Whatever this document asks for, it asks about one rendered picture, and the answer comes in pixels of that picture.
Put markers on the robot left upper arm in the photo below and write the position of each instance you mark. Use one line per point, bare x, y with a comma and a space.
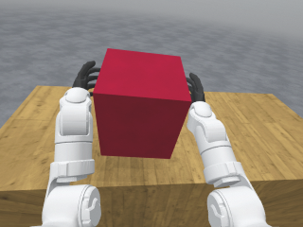
72, 206

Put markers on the robot right hand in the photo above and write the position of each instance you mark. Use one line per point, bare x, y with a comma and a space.
196, 88

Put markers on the robot left hand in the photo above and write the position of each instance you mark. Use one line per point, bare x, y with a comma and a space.
81, 81

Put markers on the robot right upper arm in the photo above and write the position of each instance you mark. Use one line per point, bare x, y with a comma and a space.
236, 206

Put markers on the right robot forearm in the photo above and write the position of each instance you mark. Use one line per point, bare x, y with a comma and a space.
221, 166

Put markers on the carton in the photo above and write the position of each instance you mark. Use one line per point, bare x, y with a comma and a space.
141, 102

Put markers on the pedestal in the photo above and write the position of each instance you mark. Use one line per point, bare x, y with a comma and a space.
266, 137

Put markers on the left robot forearm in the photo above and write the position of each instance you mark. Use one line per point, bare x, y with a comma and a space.
73, 138

